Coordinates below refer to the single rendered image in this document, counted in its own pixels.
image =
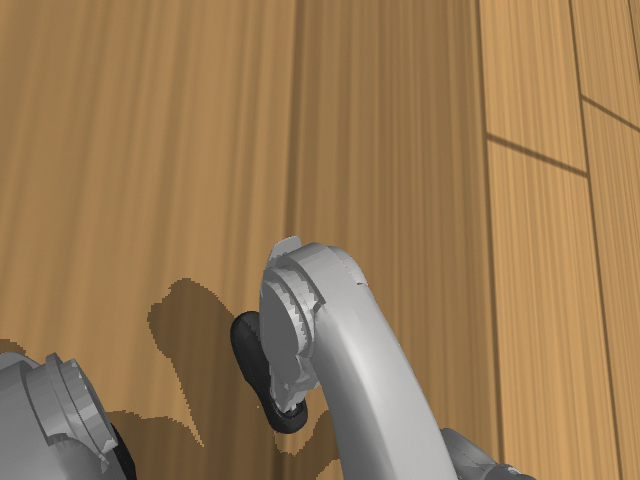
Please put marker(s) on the right robot hand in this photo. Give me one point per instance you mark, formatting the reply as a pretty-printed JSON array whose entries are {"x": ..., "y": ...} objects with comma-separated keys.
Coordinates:
[{"x": 469, "y": 460}]

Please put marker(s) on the left robot foot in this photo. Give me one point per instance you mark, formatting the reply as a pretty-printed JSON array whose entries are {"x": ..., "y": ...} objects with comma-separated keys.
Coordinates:
[{"x": 125, "y": 460}]

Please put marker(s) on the right robot arm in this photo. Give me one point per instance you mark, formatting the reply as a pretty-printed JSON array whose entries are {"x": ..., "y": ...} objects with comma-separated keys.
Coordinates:
[{"x": 506, "y": 472}]

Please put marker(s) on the right robot foot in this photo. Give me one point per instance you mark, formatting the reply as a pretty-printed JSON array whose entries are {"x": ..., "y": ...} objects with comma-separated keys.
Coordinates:
[{"x": 247, "y": 348}]

